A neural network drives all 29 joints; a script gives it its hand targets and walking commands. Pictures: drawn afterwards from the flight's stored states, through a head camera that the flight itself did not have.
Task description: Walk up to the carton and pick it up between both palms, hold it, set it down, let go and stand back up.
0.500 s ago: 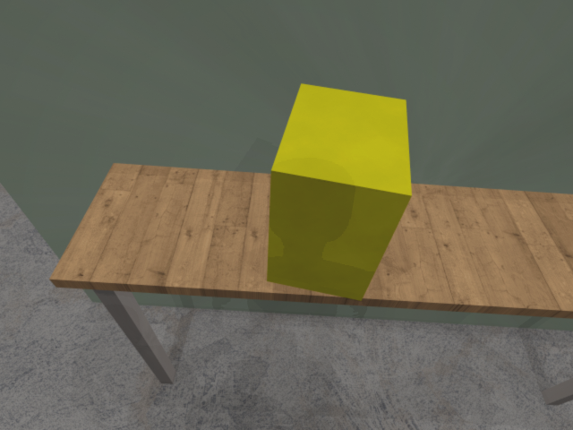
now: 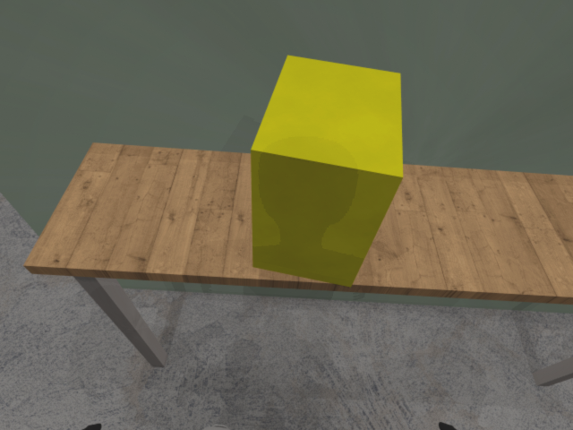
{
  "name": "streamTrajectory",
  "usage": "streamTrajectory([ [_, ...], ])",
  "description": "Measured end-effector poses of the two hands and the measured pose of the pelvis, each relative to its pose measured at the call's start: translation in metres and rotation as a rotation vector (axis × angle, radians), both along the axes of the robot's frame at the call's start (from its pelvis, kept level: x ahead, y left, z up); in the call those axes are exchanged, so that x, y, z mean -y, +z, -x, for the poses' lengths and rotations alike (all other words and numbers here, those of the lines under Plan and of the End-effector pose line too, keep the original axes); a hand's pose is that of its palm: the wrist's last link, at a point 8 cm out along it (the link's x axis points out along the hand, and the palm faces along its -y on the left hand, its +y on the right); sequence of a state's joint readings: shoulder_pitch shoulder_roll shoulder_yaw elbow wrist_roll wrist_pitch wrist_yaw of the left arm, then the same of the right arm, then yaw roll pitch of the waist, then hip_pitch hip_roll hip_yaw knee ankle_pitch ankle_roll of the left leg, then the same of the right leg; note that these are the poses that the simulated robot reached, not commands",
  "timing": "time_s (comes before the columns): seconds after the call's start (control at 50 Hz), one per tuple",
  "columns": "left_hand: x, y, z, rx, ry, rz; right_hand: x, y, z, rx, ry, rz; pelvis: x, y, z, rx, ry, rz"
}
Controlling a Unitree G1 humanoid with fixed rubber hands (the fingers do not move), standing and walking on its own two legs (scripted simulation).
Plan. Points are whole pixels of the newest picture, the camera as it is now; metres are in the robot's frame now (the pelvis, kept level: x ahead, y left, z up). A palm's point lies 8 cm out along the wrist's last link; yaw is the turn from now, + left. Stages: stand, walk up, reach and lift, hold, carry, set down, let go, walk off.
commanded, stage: reach and lift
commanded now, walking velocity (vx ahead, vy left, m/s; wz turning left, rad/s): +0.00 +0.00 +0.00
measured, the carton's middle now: (321, 177) +0.46 -0.04 +0.09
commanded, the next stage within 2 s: none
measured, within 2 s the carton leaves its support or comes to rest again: neither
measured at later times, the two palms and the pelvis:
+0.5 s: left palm (85, 424) +0.15 +0.26 -0.06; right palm (455, 412) +0.17 -0.23 -0.05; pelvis +0.00 -0.01 +0.02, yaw -4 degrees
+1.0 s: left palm (108, 383) +0.19 +0.23 -0.02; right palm (456, 416) +0.16 -0.21 -0.01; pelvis +0.01 +0.04 +0.04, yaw -8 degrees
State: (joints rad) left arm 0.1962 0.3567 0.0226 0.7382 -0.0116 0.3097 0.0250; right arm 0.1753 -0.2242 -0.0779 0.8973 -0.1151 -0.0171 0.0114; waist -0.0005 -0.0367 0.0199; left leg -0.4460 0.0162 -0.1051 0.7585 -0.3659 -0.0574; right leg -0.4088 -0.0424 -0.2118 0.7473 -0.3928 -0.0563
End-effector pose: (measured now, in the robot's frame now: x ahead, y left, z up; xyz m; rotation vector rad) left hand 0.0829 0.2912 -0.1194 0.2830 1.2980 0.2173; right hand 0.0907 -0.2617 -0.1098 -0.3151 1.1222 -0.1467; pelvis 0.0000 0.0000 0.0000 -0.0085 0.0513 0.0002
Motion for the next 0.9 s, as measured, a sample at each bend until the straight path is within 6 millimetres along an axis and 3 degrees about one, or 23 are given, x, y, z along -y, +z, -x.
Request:
streamTrajectory([
  [0.1, 0.004, 0.016, -0.078, 0.084, -0.015, -0.044, -0.002, 0.000, -0.076, 0.162, 0.057, -0.059, 0.011, -0.013, 0.008, 0.001, -0.045, -0.017],
  [0.16, 0.018, 0.035, -0.101, 0.159, -0.031, -0.020, -0.009, 0.012, -0.095, 0.239, 0.078, -0.092, 0.017, -0.005, 0.008, 0.039, -0.050, -0.020],
  [0.2, 0.028, 0.047, -0.101, 0.191, -0.046, 0.005, -0.011, 0.023, -0.094, 0.285, 0.075, -0.100, 0.019, 0.003, 0.005, 0.066, -0.050, -0.023],
  [0.26, 0.036, 0.055, -0.083, 0.194, -0.043, 0.034, -0.011, 0.038, -0.080, 0.318, 0.062, -0.083, 0.022, 0.015, 0.000, 0.093, -0.054, -0.039],
  [0.34, 0.032, 0.053, -0.052, 0.153, -0.002, 0.032, -0.009, 0.045, -0.062, 0.303, 0.053, -0.052, 0.020, 0.022, -0.004, 0.093, -0.058, -0.036],
  [0.4, 0.026, 0.050, -0.043, 0.151, 0.018, 0.027, -0.015, 0.047, -0.061, 0.290, 0.049, -0.051, 0.017, 0.023, -0.003, 0.083, -0.064, -0.028],
  [0.48, 0.027, 0.052, -0.055, 0.204, -0.003, 0.046, -0.029, 0.055, -0.073, 0.327, 0.040, -0.073, 0.012, 0.024, -0.002, 0.063, -0.075, -0.020],
  [0.58, 0.039, 0.067, -0.094, 0.337, -0.071, 0.105, -0.045, 0.072, -0.091, 0.412, 0.020, -0.095, 0.001, 0.028, -0.004, 0.076, -0.082, -0.011],
  [0.66, 0.050, 0.076, -0.112, 0.391, -0.117, 0.150, -0.050, 0.079, -0.090, 0.435, -0.010, -0.102, -0.010, 0.032, -0.008, 0.106, -0.093, -0.003],
  [0.8, 0.054, 0.081, -0.107, 0.414, -0.113, 0.178, -0.050, 0.086, -0.068, 0.431, -0.043, -0.090, -0.027, 0.036, -0.013, 0.136, -0.117, 0.005],
  [0.9, 0.054, 0.085, -0.100, 0.439, -0.107, 0.183, -0.051, 0.095, -0.062, 0.458, -0.043, -0.093, -0.036, 0.037, -0.014, 0.131, -0.133, 0.006],
])
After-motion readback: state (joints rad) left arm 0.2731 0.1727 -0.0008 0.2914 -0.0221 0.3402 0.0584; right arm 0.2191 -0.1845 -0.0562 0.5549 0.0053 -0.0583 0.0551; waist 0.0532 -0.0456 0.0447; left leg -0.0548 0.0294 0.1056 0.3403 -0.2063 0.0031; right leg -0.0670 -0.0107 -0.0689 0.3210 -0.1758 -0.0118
